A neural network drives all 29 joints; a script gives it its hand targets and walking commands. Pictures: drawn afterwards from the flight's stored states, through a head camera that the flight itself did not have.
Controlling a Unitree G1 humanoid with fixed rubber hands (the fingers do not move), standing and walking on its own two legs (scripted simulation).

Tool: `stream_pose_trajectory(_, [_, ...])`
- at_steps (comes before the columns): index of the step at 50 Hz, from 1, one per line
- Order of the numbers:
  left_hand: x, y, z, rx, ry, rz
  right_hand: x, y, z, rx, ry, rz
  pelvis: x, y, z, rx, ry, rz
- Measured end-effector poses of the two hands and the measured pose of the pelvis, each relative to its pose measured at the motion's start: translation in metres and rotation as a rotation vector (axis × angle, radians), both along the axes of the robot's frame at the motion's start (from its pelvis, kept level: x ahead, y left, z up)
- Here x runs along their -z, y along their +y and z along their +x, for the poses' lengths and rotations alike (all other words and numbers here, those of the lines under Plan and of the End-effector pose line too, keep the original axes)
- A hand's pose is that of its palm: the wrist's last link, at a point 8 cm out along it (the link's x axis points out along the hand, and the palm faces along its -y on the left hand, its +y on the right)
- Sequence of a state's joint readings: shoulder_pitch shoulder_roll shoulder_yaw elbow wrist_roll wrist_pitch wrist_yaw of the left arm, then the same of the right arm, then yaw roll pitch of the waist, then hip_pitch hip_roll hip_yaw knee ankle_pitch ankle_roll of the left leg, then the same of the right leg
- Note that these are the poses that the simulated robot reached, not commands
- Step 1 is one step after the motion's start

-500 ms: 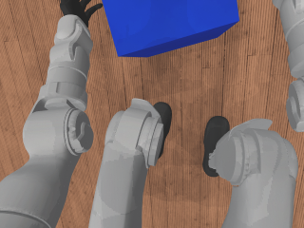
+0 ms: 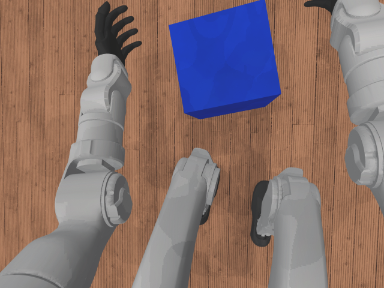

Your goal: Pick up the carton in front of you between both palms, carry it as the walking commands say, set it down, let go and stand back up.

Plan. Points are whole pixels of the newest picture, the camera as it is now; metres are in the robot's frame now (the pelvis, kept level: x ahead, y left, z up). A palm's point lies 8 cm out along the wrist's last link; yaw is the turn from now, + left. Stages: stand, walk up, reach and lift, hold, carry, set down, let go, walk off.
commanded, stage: set down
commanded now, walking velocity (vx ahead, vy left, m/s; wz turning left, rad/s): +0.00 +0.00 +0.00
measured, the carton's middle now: (224, 72) +0.52 +0.08 -0.33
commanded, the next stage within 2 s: let go in 0.52 s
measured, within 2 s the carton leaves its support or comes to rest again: neither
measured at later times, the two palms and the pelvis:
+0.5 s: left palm (46, 22) +0.46 +0.27 +0.06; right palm out of the picture +0.59 -0.10 +0.05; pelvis +0.03 -0.02 +0.14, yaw +1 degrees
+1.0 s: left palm out of the picture +0.36 +0.26 +0.18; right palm out of the picture +0.42 -0.15 +0.15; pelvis +0.08 +0.01 +0.27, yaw -2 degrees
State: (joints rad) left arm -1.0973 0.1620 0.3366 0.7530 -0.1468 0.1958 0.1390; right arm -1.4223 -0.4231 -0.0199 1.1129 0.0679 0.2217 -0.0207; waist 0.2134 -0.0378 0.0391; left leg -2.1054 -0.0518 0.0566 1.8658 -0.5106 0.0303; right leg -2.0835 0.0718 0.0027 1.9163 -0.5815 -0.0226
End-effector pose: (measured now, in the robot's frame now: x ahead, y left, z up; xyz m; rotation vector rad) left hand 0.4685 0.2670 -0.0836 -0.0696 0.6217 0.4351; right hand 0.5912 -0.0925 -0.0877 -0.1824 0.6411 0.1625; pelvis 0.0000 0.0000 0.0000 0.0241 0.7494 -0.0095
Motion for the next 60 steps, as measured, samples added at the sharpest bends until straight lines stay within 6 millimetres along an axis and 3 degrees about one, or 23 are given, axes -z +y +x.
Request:
stream_pose_trajectory(10, [-0.042,0.0,-0.012,-0.014,0.027,0.017,-0.037,-0.006,-0.001,-0.012,0.002,0.012,-0.048,-0.01,0.005,0.002,0.052,0.011])
stream_pose_trajectory(16, [-0.094,0.003,-0.011,0.015,-0.002,0.007,-0.079,-0.012,-0.006,-0.019,0.016,-0.031,-0.086,-0.016,0.013,-0.003,0.059,0.012])
stream_pose_trajectory(21, [-0.134,0.01,-0.004,-0.001,0.016,0.009,-0.119,-0.009,0.002,-0.025,0.055,0.001,-0.118,-0.02,0.021,0.002,0.053,0.015])
stream_pose_trajectory(29, [-0.152,-0.003,-0.019,0.006,0.03,-0.027,-0.148,-0.009,-0.008,-0.024,0.027,-0.009,-0.16,-0.021,0.037,-0.002,0.054,0.006])
stream_pose_trajectory(33, [-0.181,0.0,-0.016,0.07,0.01,0.027,-0.167,-0.022,-0.019,0.035,0.013,-0.026,-0.182,-0.019,0.042,-0.005,0.034,-0.004])
stream_pose_trajectory(38, [-0.205,-0.007,-0.026,0.196,0.069,0.038,-0.188,-0.043,-0.052,0.113,0.051,-0.077,-0.211,-0.013,0.052,-0.006,-0.015,-0.014])
stream_pose_trajectory(44, [-0.224,-0.012,-0.068,0.328,0.175,0.049,-0.21,-0.058,-0.121,0.218,0.092,-0.076,-0.242,-0.002,0.067,0.01,-0.108,-0.031])
stream_pose_trajectory(48, [-0.247,-0.009,-0.093,0.393,0.198,0.068,-0.227,-0.059,-0.159,0.234,0.113,-0.071,-0.261,0.006,0.073,0.009,-0.206,-0.036])
stream_pose_trajectory(60, [-0.312,-0.003,-0.156,0.37,0.157,0.066,-0.296,-0.079,-0.201,0.205,0.066,-0.089,-0.295,0.018,0.109,-0.006,-0.461,-0.031])
